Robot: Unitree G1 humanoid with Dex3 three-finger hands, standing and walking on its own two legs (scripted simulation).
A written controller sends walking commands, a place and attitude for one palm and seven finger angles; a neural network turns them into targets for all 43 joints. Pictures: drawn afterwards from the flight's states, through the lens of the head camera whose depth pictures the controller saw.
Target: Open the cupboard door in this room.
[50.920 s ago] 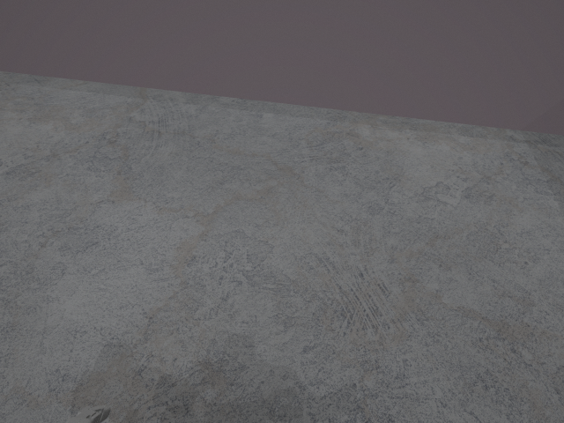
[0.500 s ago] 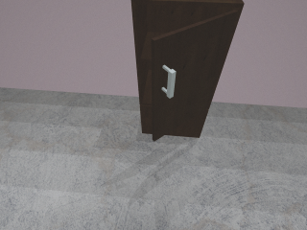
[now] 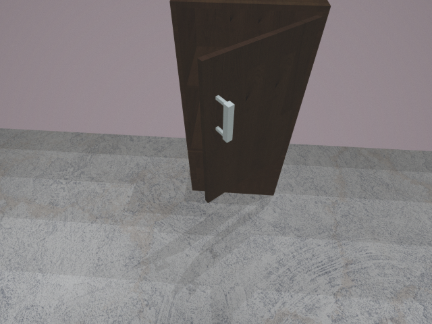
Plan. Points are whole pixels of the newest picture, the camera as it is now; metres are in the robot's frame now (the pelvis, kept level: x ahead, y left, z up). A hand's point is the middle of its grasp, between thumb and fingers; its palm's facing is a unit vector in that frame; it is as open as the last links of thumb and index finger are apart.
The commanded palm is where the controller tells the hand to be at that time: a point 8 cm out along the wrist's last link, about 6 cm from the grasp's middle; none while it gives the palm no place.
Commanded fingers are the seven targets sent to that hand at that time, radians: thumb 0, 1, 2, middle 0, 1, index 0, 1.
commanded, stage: look to check the result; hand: left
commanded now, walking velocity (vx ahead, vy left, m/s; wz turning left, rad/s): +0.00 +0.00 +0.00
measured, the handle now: (223, 119) +0.61 +0.01 +0.01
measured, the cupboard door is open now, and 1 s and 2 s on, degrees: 41 41 41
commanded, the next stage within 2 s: walk to a spot facing it in 0.50 s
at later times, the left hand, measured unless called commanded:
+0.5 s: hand out of the picture +0.00 +0.16 -0.17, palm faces +0.04 -0.98 -0.19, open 7.4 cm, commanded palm none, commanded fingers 0.00 0.90 0.90 -0.20 -0.30 -0.20 -0.30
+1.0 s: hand out of the picture +0.05 +0.19 -0.18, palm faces -0.09 -0.97 -0.23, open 7.4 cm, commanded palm none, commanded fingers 0.00 0.90 0.90 -0.20 -0.30 -0.20 -0.30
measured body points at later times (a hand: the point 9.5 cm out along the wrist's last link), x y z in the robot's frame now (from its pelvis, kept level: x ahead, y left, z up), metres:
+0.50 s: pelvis +0.02 -0.01 +0.00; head +0.03 -0.02 +0.45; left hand +0.00 +0.21 -0.16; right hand +0.03 -0.24 -0.16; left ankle +0.05 +0.12 -0.74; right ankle -0.03 -0.10 -0.74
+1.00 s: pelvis +0.01 -0.01 -0.01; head +0.05 -0.01 +0.44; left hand +0.06 +0.24 -0.16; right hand +0.00 -0.25 -0.17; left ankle +0.05 +0.12 -0.74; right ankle -0.04 -0.09 -0.72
